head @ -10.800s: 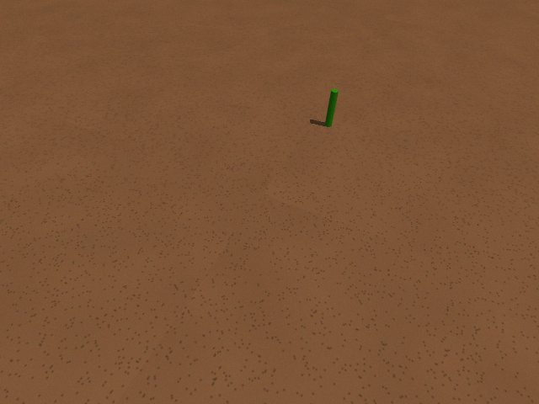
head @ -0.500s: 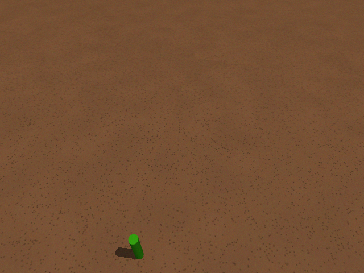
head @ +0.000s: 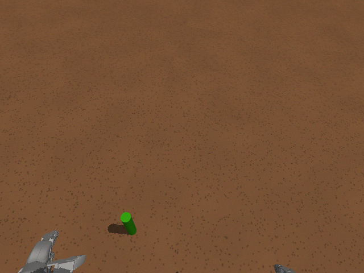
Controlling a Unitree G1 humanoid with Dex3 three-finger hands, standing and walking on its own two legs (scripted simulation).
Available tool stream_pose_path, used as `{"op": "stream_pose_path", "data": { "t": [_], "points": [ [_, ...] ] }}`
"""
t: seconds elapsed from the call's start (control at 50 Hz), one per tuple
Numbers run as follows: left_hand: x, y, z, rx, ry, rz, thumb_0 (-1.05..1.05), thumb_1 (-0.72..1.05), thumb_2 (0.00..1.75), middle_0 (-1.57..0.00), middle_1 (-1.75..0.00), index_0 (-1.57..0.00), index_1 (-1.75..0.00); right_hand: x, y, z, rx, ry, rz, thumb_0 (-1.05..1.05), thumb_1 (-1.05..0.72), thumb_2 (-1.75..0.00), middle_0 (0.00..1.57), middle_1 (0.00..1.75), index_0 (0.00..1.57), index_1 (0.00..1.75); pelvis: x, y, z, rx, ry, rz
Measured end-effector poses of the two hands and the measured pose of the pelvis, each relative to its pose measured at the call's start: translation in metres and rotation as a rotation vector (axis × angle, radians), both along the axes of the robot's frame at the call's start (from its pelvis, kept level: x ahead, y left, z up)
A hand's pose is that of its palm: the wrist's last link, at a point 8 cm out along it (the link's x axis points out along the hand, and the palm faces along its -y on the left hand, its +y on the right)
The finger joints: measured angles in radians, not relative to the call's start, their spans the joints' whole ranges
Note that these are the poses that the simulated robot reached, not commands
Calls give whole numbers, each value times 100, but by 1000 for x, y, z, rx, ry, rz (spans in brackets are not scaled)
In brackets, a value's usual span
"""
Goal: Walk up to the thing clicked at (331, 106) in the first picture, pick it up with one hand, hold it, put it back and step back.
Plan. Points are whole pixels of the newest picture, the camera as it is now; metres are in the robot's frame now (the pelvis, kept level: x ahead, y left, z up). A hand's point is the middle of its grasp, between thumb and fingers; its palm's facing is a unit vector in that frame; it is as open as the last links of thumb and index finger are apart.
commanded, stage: go down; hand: left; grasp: from the side
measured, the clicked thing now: (129, 224) +0.39 +0.21 -0.64
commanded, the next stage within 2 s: none
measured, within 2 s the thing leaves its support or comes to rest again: neither
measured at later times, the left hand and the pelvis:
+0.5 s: hand (59, 271) +0.16 +0.28 -0.18, palm faces +0.08 -0.95 -0.31, open 17.2 cm; pelvis +0.01 +0.01 -0.06, yaw +0 degrees
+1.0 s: hand (53, 259) +0.19 +0.33 -0.24, palm faces +0.15 -0.96 -0.25, open 17.4 cm; pelvis -0.03 +0.01 -0.15, yaw +1 degrees
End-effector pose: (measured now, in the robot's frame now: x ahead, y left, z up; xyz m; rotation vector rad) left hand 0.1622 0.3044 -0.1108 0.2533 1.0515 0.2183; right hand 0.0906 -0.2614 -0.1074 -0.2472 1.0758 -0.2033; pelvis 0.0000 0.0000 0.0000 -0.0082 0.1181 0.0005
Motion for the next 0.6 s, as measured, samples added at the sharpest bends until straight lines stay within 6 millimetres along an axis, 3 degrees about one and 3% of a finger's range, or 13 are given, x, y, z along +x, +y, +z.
{"op": "stream_pose_path", "data": {
  "t": [0.14,0.32,0.46,0.6],
  "points": [
    [-5,14,-10,9,35,5,0,7,21,-7,-7,-6,-7,3,8,-11,12,-48,-10,1,-96,-91,20,30,21,30,2,7,-16,-12,54,-1],
    [-19,21,-29,-1,14,13,0,-34,7,-8,-6,-7,-6,40,15,-23,-26,-165,37,1,-91,-90,20,30,21,30,4,13,-42,-23,120,4],
    [-19,22,-31,4,-9,13,-1,-46,3,-9,-4,-8,-4,69,24,-23,-41,-256,74,1,-89,-89,20,30,21,30,8,14,-55,-31,142,10],
    [-19,28,-34,3,-8,34,-1,-50,2,-9,-3,-8,-4,83,29,-25,-47,-317,96,1,-88,-89,21,30,21,30,8,13,-64,-40,167,16]
  ]
}}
